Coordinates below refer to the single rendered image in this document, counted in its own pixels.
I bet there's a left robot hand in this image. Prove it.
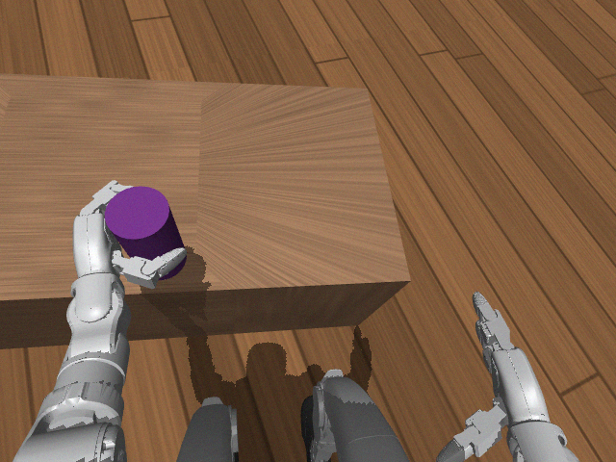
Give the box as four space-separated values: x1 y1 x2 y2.
73 180 187 289

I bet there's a right robot foot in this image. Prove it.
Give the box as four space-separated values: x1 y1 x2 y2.
301 396 331 462

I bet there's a right robot arm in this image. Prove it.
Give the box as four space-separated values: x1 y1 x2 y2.
506 421 579 462

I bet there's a right robot hand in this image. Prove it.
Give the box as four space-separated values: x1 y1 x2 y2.
436 292 551 462

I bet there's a left robot arm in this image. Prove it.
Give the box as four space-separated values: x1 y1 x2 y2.
13 272 131 462

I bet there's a can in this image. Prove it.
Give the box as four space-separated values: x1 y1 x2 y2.
105 186 187 280

